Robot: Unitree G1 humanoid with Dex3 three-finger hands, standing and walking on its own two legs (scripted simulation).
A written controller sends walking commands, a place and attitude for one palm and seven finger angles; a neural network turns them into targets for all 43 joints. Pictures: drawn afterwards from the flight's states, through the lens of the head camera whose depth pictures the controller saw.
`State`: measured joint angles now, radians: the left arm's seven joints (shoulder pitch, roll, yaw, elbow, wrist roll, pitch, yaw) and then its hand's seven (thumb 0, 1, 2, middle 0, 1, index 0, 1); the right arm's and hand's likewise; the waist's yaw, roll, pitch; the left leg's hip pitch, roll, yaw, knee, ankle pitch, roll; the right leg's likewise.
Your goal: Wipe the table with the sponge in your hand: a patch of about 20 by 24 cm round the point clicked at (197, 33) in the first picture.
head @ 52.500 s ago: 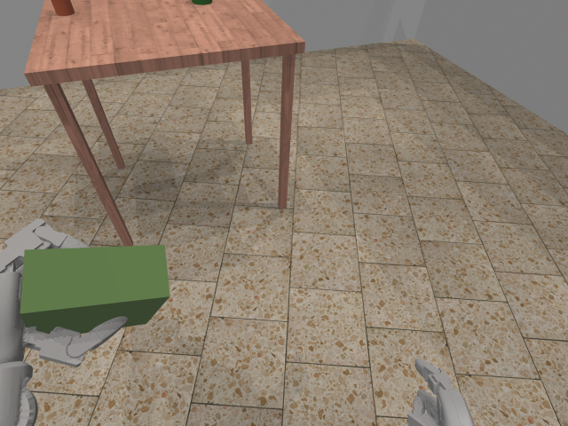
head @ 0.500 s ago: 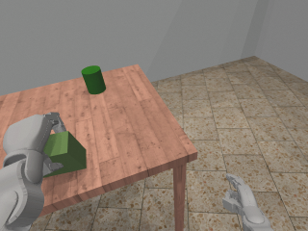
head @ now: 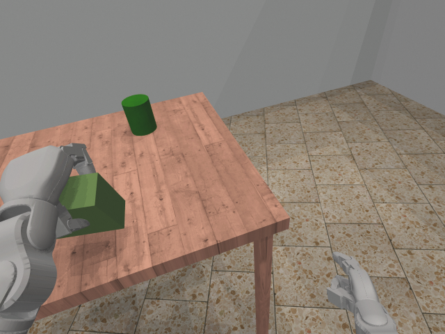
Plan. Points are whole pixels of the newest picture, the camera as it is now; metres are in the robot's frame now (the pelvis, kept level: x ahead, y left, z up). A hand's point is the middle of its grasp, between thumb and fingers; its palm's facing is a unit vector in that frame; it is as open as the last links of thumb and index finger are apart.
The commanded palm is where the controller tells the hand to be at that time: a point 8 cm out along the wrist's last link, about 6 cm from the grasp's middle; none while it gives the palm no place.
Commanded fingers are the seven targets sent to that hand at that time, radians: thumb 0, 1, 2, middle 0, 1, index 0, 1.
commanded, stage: lift the sponge slowly off the table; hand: left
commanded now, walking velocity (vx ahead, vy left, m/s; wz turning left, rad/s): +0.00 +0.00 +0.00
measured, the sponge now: (79, 212) +0.24 +0.30 +0.14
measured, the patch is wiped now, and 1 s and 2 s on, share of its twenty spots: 1.00 1.00 1.00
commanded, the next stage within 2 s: bring the sponge back beside the body in 0.50 s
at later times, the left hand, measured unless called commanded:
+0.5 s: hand (62, 163) +0.24 +0.27 +0.25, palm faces +0.41 -0.18 -0.90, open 9.4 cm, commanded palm +0.18 +0.28 +0.31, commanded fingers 0.00 0.10 1.30 -1.20 -1.60 -1.20 -1.60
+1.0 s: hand (62, 173) +0.23 +0.27 +0.24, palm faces +0.39 -0.17 -0.91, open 9.4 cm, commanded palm +0.17 +0.28 +0.29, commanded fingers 0.00 0.10 1.30 -1.20 -1.60 -1.20 -1.60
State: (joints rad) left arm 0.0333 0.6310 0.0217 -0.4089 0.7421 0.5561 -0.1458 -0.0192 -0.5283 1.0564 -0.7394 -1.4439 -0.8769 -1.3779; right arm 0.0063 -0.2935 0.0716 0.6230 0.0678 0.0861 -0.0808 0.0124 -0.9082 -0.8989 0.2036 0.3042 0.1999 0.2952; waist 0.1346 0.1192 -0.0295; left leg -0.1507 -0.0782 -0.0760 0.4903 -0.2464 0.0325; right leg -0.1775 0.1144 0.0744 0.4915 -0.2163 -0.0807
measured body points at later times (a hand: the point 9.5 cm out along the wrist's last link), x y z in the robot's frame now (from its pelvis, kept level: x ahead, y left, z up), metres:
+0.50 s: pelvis +0.00 +0.01 +0.00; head -0.04 -0.03 +0.45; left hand +0.22 +0.28 +0.30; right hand +0.27 -0.16 -0.05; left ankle +0.02 +0.10 -0.74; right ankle +0.03 -0.07 -0.74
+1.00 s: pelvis +0.00 +0.01 +0.00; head -0.04 -0.05 +0.45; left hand +0.21 +0.28 +0.29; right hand +0.27 -0.18 -0.05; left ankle +0.02 +0.10 -0.74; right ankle +0.03 -0.07 -0.74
